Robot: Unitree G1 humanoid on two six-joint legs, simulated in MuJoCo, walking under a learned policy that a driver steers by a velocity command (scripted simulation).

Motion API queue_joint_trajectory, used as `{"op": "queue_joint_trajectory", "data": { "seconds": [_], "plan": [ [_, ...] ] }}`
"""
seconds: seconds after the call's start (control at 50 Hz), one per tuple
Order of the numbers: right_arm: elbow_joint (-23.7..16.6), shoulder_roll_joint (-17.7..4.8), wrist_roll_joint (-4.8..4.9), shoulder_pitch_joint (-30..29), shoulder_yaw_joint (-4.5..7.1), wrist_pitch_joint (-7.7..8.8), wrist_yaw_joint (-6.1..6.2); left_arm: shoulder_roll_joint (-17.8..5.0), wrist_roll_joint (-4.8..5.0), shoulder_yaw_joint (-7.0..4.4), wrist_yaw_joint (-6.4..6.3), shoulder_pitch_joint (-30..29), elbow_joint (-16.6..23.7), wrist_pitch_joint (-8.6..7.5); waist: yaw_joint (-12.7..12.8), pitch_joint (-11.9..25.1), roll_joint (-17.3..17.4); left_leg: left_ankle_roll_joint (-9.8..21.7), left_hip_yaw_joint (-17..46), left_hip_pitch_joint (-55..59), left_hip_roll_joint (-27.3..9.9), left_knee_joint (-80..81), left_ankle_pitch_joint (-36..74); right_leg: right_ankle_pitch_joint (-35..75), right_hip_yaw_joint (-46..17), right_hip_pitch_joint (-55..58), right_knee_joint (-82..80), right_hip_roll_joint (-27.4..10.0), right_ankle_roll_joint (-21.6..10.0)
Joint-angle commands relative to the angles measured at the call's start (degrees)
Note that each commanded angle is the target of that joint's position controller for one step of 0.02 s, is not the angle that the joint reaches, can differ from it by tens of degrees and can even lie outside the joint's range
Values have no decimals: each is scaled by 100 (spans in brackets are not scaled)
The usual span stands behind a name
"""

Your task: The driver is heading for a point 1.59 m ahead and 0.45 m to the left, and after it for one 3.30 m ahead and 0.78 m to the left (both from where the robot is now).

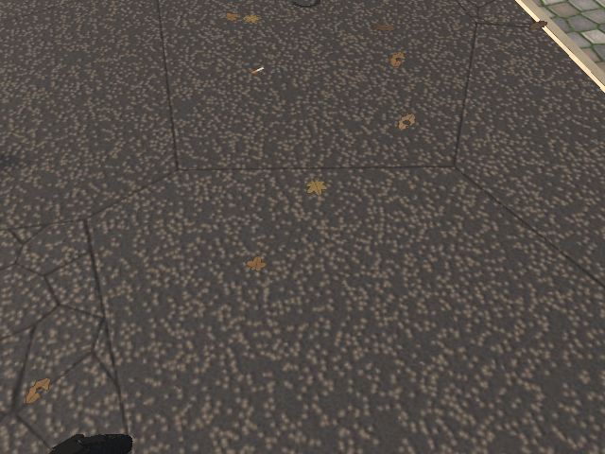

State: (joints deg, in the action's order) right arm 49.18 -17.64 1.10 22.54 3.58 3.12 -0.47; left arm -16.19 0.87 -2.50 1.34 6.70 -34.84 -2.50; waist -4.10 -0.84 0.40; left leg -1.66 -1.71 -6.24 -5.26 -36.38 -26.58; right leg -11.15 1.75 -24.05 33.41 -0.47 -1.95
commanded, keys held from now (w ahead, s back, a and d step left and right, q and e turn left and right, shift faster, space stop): w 0.90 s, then w+q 0.10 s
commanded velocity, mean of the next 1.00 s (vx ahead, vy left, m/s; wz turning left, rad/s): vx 0.49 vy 0.00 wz -0.02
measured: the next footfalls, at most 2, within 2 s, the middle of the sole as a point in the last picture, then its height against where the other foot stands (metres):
left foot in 0.48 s outside the picture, level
right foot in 1.00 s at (356, 334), level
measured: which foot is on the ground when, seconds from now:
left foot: up 0.00-0.46, down 0.48-1.00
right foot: down 0.00-0.50, up 0.52-0.98, down 1.00-1.00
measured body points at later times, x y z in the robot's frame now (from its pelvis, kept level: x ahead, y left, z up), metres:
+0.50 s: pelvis +0.28 +0.01 -0.01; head +0.32 +0.02 +0.44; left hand +0.26 +0.30 -0.14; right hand +0.51 -0.22 -0.08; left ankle +0.41 +0.11 -0.73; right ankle +0.06 -0.11 -0.71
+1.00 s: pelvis +0.57 -0.02 +0.00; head +0.60 -0.03 +0.45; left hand +0.79 +0.21 -0.07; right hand +0.56 -0.31 -0.13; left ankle +0.41 +0.11 -0.73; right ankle +0.70 -0.13 -0.73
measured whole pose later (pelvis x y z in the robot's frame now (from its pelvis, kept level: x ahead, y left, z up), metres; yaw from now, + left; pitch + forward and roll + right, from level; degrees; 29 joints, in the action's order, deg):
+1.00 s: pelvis +0.57 -0.02 +0.00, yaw +1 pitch +2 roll +2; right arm 50.8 -17.6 1.2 21.9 3.2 2.7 -0.2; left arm -14.9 0.5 -1.6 2.1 3.0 -38.8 -5.2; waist -4.8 -1.3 -1.2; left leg 0.3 -0.6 2.1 1.2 -20.7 -24.2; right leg -2.0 0.0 -27.8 27.7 -2.4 -1.6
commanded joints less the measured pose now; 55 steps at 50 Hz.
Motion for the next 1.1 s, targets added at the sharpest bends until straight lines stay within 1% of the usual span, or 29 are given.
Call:
{"op": "queue_joint_trajectory", "data": {
  "seconds": [0.02,0.04,0.06,0.08,0.14,0.2,0.26,0.32,0.38,0.44,0.46,0.48,0.5,0.52,0.54,0.56,0.58,0.6,0.68,0.8,0.88,0.94,0.98,1.0,1.02,1.04,1.06,1.08,1.1],
  "plan": [
    [-781,-728,83,-562,74,311,-14,-1252,-41,-393,-36,1999,-111,-93,1107,1178,-1153,245,621,-3977,253,-3540,-409,-1786,-4001,3914,-1849,-2099,-1393],
    [-841,-811,139,-787,98,341,-48,-1026,-39,-308,-13,1660,-90,-129,952,616,-1038,380,530,-4100,3,-3503,138,-1547,-3227,3329,-1883,-1891,-1239],
    [-800,-718,68,-880,82,342,-35,-872,-54,-259,2,1349,-68,-143,810,342,-685,397,470,-3948,-175,-3271,636,-1106,-2677,2809,-1989,-1610,-1148],
    [-782,-670,-15,-887,93,319,-41,-746,-82,-216,17,1123,-50,-158,658,105,-664,363,486,-3747,-296,-2980,999,-530,-2272,2364,-2143,-1416,-1102],
    [-675,-420,-35,-707,53,183,-84,-673,-92,-207,-9,933,-105,-252,373,25,-596,210,422,-3357,-340,-2637,1595,689,-1549,1863,-2486,-1188,-1129],
    [-830,-321,-97,-1188,13,131,-68,-741,-70,-234,-59,1089,-284,-287,422,-182,-373,30,393,-3615,-286,-1733,2271,1393,-1069,1845,-2606,-1100,-1125],
    [-1001,-161,-65,-1830,-75,194,-136,-845,-52,-256,-119,1279,-440,-255,629,-337,-392,36,227,-3281,-87,-471,3152,1388,-665,1720,-2700,-935,-967],
    [-1187,-140,-25,-2412,-118,247,-227,-966,3,-295,-150,1644,-671,-228,822,-497,-331,134,165,-3098,86,248,3513,1192,-622,1957,-2713,-1083,-947],
    [-1334,-245,-23,-2655,-98,281,-320,-1000,40,-324,-175,1796,-856,-150,777,-524,-335,352,237,-3213,162,652,3139,1622,-658,2645,-2395,-1343,-856],
    [-1261,-496,-51,-2189,8,278,-316,-1146,16,-370,-221,1735,-923,-52,444,-52,-582,612,-35,-2367,511,711,2381,3683,-605,3109,-1545,-1358,-677],
    [-1076,-692,-58,-1487,124,264,-264,-1140,-5,-353,-238,1648,-924,0,46,433,-597,782,-231,-1386,717,803,2366,4589,-434,3024,-640,-1158,-553],
    [-862,-962,-75,-555,229,240,-192,-1001,-59,-274,-267,1680,-873,22,-359,1145,-502,1030,102,266,359,569,2577,4075,-293,2195,659,-920,-367],
    [-775,-1532,-201,146,368,211,-147,-335,-79,-72,-203,2444,-729,-64,-158,2195,723,1998,2710,2796,-1256,564,1710,1545,-131,-216,3100,-95,69],
    [-673,-1144,-76,303,267,209,-174,-347,-46,-32,-175,2360,-842,-188,-249,2708,1277,2248,4560,3230,-1697,1623,936,-2117,-897,-1134,4104,496,135],
    [-696,-873,-19,-68,166,197,-146,-861,141,-179,-130,1712,-666,-274,-281,1729,930,1914,3875,2582,-1510,1845,438,-1988,-1058,-1764,4486,114,69],
    [-758,-737,-36,-479,126,180,-117,-899,194,-164,-122,1245,-510,-327,-145,1017,530,1716,3093,1671,-1312,1978,654,-1488,-820,-1827,4239,-203,8],
    [-769,-598,-86,-796,82,182,-115,-841,94,-163,-140,984,-462,-341,45,488,188,1628,2530,775,-1099,2164,1194,-1077,-671,-1684,3813,-441,15],
    [-801,-449,-163,-985,37,217,-122,-806,22,-195,-153,1035,-495,-295,262,311,277,1558,2145,198,-902,2331,1669,-778,-696,-1319,3491,-635,23],
    [-667,-531,-120,-1074,69,339,-127,-469,-42,-129,-187,1233,-579,-83,548,93,370,1713,1365,-647,-710,2877,2413,-329,-582,-952,2845,-797,252],
    [-427,-782,-49,-636,117,263,-9,-245,-56,-23,-104,-50,-277,-208,122,-207,204,1396,517,-426,-367,2977,2754,1612,-292,-974,541,-610,358],
    [-192,-901,8,-184,147,143,3,-314,13,-27,21,-661,-70,-268,-102,-327,228,1352,642,301,-692,2734,2663,1618,-279,-1081,-155,-455,246],
    [-85,-964,39,-111,184,27,47,-482,-7,-90,89,-661,12,-309,70,-288,300,1214,900,800,-936,2264,3155,935,-345,-901,-463,-349,37],
    [-110,-977,34,-317,176,-34,68,-753,-30,-245,58,283,-233,-343,657,248,327,1023,776,682,-671,1174,4394,761,-111,486,-761,-84,-174],
    [-190,-703,-46,-313,66,-27,70,-1080,-86,-382,-1,1235,-455,-342,1059,1042,156,829,575,-34,-342,-104,3997,919,-396,2095,-494,-456,-411],
    [-358,-101,-81,282,-117,67,43,-1656,-197,-528,-49,1872,-530,-300,991,2004,-1028,370,131,-2327,507,-2354,1943,198,-2605,4500,-521,-1982,-1161],
    [-293,-179,2,307,-127,158,31,-1317,-147,-443,-41,2064,-560,-266,1093,2432,-1573,309,793,-3195,797,-3359,-682,-595,-4158,4747,-1345,-2420,-1399],
    [-381,-739,166,-140,45,185,16,-951,-118,-322,-54,1756,-560,-261,1122,1566,-1040,353,1009,-3660,470,-3804,-410,-1013,-3468,4119,-1511,-2230,-1125],
    [-499,-766,169,-519,65,180,34,-806,-124,-261,-69,1294,-508,-260,964,908,-799,336,818,-3643,238,-3714,33,-143,-2652,3282,-1609,-2082,-991],
    [-505,-710,79,-657,86,141,68,-621,-151,-203,-52,891,-508,-281,766,485,-537,268,763,-3393,88,-3426,347,1001,-1960,2540,-1725,-1849,-923]
  ]
}}
Velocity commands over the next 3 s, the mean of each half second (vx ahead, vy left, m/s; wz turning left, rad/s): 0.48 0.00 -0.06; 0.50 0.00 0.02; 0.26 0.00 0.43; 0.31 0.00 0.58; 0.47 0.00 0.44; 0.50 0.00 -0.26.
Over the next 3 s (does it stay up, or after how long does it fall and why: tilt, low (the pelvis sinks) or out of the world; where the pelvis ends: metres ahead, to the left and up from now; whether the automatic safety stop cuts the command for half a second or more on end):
stays up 1.30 0.37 0.00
